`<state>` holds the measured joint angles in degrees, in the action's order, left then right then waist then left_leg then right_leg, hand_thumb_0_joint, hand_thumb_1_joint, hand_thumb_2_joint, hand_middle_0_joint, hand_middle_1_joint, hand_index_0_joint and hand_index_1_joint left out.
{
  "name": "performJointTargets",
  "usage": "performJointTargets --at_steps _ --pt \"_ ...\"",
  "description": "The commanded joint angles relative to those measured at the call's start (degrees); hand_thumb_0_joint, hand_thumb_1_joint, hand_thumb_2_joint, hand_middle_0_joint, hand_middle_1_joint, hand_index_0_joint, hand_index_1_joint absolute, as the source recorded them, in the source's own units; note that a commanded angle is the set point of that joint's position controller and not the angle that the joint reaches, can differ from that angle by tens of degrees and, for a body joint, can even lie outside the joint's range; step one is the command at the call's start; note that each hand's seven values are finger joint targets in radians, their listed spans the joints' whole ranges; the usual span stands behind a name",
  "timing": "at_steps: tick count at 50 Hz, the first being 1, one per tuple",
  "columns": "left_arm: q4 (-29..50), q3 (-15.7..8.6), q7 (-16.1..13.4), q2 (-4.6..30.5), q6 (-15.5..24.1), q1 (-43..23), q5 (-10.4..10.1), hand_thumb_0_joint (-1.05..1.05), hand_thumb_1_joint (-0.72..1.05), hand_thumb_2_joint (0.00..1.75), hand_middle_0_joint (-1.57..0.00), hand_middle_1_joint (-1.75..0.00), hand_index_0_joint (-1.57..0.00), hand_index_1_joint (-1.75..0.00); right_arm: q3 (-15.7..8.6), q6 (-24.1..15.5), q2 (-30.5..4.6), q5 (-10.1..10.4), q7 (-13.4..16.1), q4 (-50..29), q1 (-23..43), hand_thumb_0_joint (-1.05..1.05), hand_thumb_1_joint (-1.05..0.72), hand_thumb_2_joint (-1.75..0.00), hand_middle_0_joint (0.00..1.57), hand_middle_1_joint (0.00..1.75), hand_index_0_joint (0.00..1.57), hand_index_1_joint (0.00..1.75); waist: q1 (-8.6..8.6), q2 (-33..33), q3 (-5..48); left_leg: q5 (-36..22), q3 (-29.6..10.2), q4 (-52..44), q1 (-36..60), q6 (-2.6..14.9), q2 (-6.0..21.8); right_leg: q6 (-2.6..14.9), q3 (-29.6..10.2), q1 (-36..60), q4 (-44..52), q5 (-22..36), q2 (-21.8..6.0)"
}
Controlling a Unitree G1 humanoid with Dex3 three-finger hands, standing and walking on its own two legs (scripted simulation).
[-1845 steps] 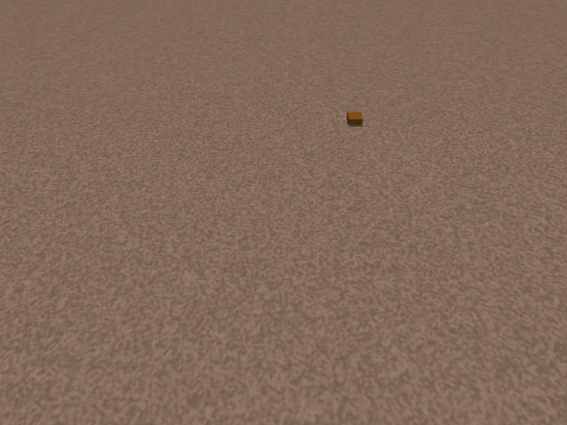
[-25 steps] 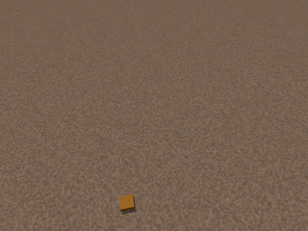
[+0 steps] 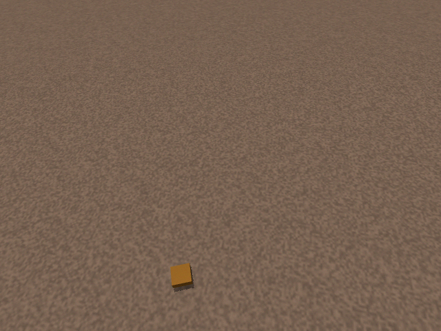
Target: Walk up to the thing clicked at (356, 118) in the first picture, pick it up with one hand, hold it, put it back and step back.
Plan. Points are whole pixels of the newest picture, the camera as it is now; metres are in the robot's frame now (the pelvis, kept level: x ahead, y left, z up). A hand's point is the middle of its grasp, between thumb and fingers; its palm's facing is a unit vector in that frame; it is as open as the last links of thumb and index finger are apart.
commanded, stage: step back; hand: left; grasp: from above
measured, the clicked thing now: (181, 275) +0.45 +0.22 -0.76
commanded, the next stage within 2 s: none
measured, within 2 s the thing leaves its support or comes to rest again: neither
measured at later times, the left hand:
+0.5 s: hand out of the picture +0.07 +0.30 -0.17, palm faces -0.07 -0.93 -0.36, open 7.4 cm
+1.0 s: hand out of the picture -0.02 +0.32 -0.16, palm faces +0.00 -0.92 -0.39, open 7.4 cm
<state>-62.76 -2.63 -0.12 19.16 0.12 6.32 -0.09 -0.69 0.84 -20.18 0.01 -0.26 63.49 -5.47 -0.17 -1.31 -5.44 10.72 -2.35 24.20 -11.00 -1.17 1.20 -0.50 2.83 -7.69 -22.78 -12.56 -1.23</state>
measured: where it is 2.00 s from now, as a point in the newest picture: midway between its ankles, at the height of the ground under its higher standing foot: outside the picture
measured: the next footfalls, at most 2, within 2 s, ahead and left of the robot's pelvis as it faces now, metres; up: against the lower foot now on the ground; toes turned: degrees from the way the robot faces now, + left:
left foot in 0.22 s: -0.01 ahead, +0.14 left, +0.00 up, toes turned -1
right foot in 0.62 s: -0.05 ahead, -0.08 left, +0.00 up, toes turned +0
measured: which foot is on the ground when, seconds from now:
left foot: down 0.00-0.06, up 0.08-0.20, down 0.22-0.66, up 0.68-0.96, down 0.98-1.00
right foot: down 0.00-0.22, up 0.24-0.60, down 0.62-1.00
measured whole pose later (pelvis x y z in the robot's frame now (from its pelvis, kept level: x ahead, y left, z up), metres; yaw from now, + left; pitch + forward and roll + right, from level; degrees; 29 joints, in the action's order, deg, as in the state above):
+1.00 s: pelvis -0.17 +0.06 -0.03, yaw +1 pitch -2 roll +0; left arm -43.3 -3.6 -1.1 21.2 -2.3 4.8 1.2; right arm -2.8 1.8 -23.0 -0.4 1.5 50.7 -8.7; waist 0.2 0.5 -11.7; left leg 21.5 -3.4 37.9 -14.3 -0.2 -2.4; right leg -0.8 -0.4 -23.3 -38.7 -13.3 -2.1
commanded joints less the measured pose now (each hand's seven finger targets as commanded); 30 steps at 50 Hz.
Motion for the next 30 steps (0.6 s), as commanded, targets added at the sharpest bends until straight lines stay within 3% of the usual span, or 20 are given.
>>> performJointTargets --at_steps 1,3,4,5,6,7,8,9,10,11,12,13,14,15,16,18,22,25,28,30 --pt "5.9 -4.4 -1.3 15.5 0.1 -0.8 -0.2 0.00 0.90 0.90 -0.20 -0.30 -0.20 -0.30 -3.3 -0.1 -12.1 0.3 0.4 -5.3 0.1 0.00 -0.90 -0.90 0.20 0.30 0.20 0.30 -0.58 4.6 7.2 -14.5 -1.2 9.7 -0.5 3.93 1.3 7.11 -8.4 -1.1 1.3 19.0 -9.8" --pt "8.5 -4.8 -1.4 16.9 -0.2 -3.6 0.5 0.00 0.90 0.90 -0.20 -0.30 -0.20 -0.30 -3.6 0.9 -11.6 0.2 0.2 -6.3 -1.2 0.00 -0.90 -0.90 0.20 0.30 0.20 0.30 -0.75 9.4 8.1 1.8 1.6 19.1 -1.9 2.92 -2.9 11.78 -13.3 -3.7 2.4 20.3 -15.9" --pt "10.1 -4.9 -1.4 17.4 -0.3 -5.5 1.0 0.00 0.90 0.90 -0.20 -0.30 -0.20 -0.30 -3.9 1.5 -11.8 -0.1 0.1 -6.7 -2.9 0.00 -0.90 -0.90 0.20 0.30 0.20 0.30 -1.14 12.0 8.3 13.4 1.2 24.6 -3.2 3.24 -4.0 14.19 -15.3 -5.2 2.3 20.5 -19.0" --pt "11.4 -5.2 -1.4 17.8 -0.3 -6.2 1.6 0.00 0.90 0.90 -0.20 -0.30 -0.20 -0.30 -4.2 1.8 -12.2 -0.2 0.0 -7.5 -4.4 0.00 -0.90 -0.90 0.20 0.30 0.20 0.30 -1.47 12.7 8.2 17.8 -0.3 27.2 -3.9 3.67 -3.1 15.30 -16.1 -6.8 1.7 20.3 -20.6" --pt "12.4 -5.3 -1.5 18.2 -0.4 -8.7 1.8 0.00 0.90 0.90 -0.20 -0.30 -0.20 -0.30 -4.5 2.1 -12.6 -0.1 -0.2 -7.8 -6.4 0.00 -0.90 -0.90 0.20 0.30 0.20 0.30 -2.96 13.3 7.6 18.6 -2.2 28.1 -3.4 4.04 -1.8 14.85 -15.3 -9.3 0.8 20.0 -21.2" --pt "13.3 -5.1 -1.6 17.7 -0.5 -9.6 1.8 0.00 0.90 0.90 -0.20 -0.30 -0.20 -0.30 -4.7 1.9 -12.6 0.2 -0.3 -8.2 -7.0 0.00 -0.90 -0.90 0.20 0.30 0.20 0.30 -3.39 12.9 7.7 16.7 -2.8 24.4 -3.3 4.56 -1.0 13.03 -13.1 -8.5 -2.0 20.2 -19.3" --pt "13.5 -4.7 -1.6 16.8 -0.7 -10.1 1.6 0.00 0.90 0.90 -0.20 -0.30 -0.20 -0.30 -4.7 1.5 -12.2 0.3 -0.4 -8.1 -7.7 0.00 -0.90 -0.90 0.20 0.30 0.20 0.30 -3.69 12.1 8.2 11.2 -1.5 18.2 -3.8 4.46 -0.8 10.68 -10.1 -6.3 -5.9 20.2 -16.2" --pt "14.0 -4.3 -1.6 16.0 -1.1 -9.5 1.4 0.00 0.90 0.90 -0.20 -0.30 -0.20 -0.30 -4.9 0.9 -12.8 0.0 -0.3 -8.5 -7.3 0.00 -0.90 -0.90 0.20 0.30 0.20 0.30 -2.92 8.5 8.1 -3.7 -1.3 11.4 -2.8 4.46 0.5 7.84 -7.4 -6.3 -10.8 17.1 -12.5" --pt "14.4 -3.7 -1.5 13.7 -1.5 -7.4 0.7 0.00 0.90 0.90 -0.20 -0.30 -0.20 -0.30 -5.4 0.5 -14.7 -0.8 0.0 -9.8 -5.0 0.00 -0.90 -0.90 0.20 0.30 0.20 0.30 -1.82 -0.9 7.2 -20.3 -7.7 2.6 -3.2 5.26 5.7 4.17 -2.9 -7.8 -18.7 10.0 -5.2" --pt "14.9 -3.5 -1.7 11.8 -1.9 -6.4 0.1 0.00 0.90 0.90 -0.20 -0.30 -0.20 -0.30 -6.2 0.1 -17.9 -1.3 0.3 -10.5 -4.4 0.00 -0.90 -0.90 0.20 0.30 0.20 0.30 -1.61 -8.8 6.7 -32.4 -17.6 -1.1 1.7 7.29 10.9 2.33 -3.7 -14.8 -26.9 -3.8 3.9" --pt "14.5 -3.6 -2.0 11.3 -2.6 -4.7 0.3 0.00 0.90 0.90 -0.20 -0.30 -0.20 -0.30 -6.5 -0.2 -18.2 -2.0 0.6 -10.8 -6.0 0.00 -0.90 -0.90 0.20 0.30 0.20 0.30 -1.39 -7.4 7.3 -36.0 -21.7 -1.5 5.9 9.93 14.4 2.63 -8.9 -19.7 -32.7 -22.0 6.4" --pt "14.3 -3.4 -2.1 11.1 -2.9 -2.1 0.4 0.00 0.90 0.90 -0.20 -0.30 -0.20 -0.30 -6.3 -0.5 -17.8 -1.7 0.9 -11.0 -6.5 0.00 -0.90 -0.90 0.20 0.30 0.20 0.30 -0.66 -4.9 8.4 -45.0 -18.5 1.8 7.7 10.79 15.1 2.80 -10.7 -20.3 -38.0 -23.9 6.2" --pt "14.6 -3.0 -2.5 10.5 -2.9 -2.1 0.4 0.00 0.90 0.90 -0.20 -0.30 -0.20 -0.30 -6.6 -0.4 -19.0 -1.6 1.1 -12.1 -5.3 0.00 -0.90 -0.90 0.20 0.30 0.20 0.30 -1.39 -8.9 9.3 -45.2 -20.1 1.2 7.1 9.35 15.7 2.78 -13.2 -21.6 -40.3 -24.0 6.9" --pt "14.5 -3.5 -2.8 11.3 -2.9 -2.7 0.4 0.00 0.90 0.90 -0.20 -0.30 -0.20 -0.30 -6.5 -0.3 -18.4 -1.5 1.6 -13.1 -2.9 0.00 -0.90 -0.90 0.20 0.30 0.20 0.30 -1.22 -9.5 8.8 -38.8 -19.6 0.0 4.3 9.96 15.8 2.86 -15.1 -20.5 -41.7 -22.7 6.7" --pt "14.1 -3.6 -2.9 12.6 -2.9 -2.0 0.1 0.00 0.90 0.90 -0.20 -0.30 -0.20 -0.30 -6.4 -0.3 -17.2 -1.7 2.0 -14.2 -0.1 0.00 -0.90 -0.90 0.20 0.30 0.20 0.30 -0.20 -9.4 9.1 -36.2 -17.7 1.4 5.5 12.14 15.2 2.68 -14.9 -20.9 -44.0 -21.0 5.9" --pt "14.2 -3.7 -2.7 13.1 -2.8 0.8 -0.2 0.00 0.90 0.90 -0.20 -0.30 -0.20 -0.30 -5.7 -0.4 -14.8 -2.0 2.6 -15.6 0.7 0.00 -0.90 -0.90 0.20 0.30 0.20 0.30 1.45 -7.5 9.5 -36.5 -12.1 4.6 8.4 13.28 12.5 1.79 -13.8 -22.3 -45.0 -16.7 5.5" --pt "16.6 -3.8 -2.2 12.6 -1.8 -1.8 0.6 0.00 0.90 0.90 -0.20 -0.30 -0.20 -0.30 -5.8 -0.3 -13.7 -1.4 2.8 -15.6 -4.9 0.00 -0.90 -0.90 0.20 0.30 0.20 0.30 -1.95 -4.6 9.3 -36.3 -11.0 6.0 13.9 13.11 11.6 -0.10 -11.0 -22.5 -36.0 -15.6 5.3" --pt "17.4 -4.0 -2.0 12.4 -1.3 -1.8 0.7 0.00 0.90 0.90 -0.20 -0.30 -0.20 -0.30 -6.1 0.0 -14.6 -1.1 2.7 -16.4 -5.8 0.00 -0.90 -0.90 0.20 0.30 0.20 0.30 -3.15 -5.1 8.6 -33.1 -10.5 6.7 13.5 13.92 12.0 -0.20 -8.8 -19.7 -26.6 -14.7 4.0" --pt "16.4 -4.3 -1.6 11.8 -0.8 2.2 1.0 0.00 0.90 0.90 -0.20 -0.30 -0.20 -0.30 -5.9 0.4 -15.2 -0.7 2.2 -17.6 -2.9 0.00 -0.90 -0.90 0.20 0.30 0.20 0.30 -1.29 -6.2 10.1 -27.0 -8.9 9.1 8.8 12.73 11.4 1.13 -5.2 -12.2 -14.5 -10.1 2.6" --pt "14.8 -4.6 -1.6 11.5 -0.3 5.6 1.5 0.00 0.90 0.90 -0.20 -0.30 -0.20 -0.30 -5.7 0.7 -15.3 0.0 1.9 -18.1 -0.7 0.00 -0.90 -0.90 0.20 0.30 0.20 0.30 0.86 -5.0 10.4 -20.5 -7.7 12.2 2.2 10.35 10.0 2.49 -3.7 -3.3 -2.7 2.4 2.5"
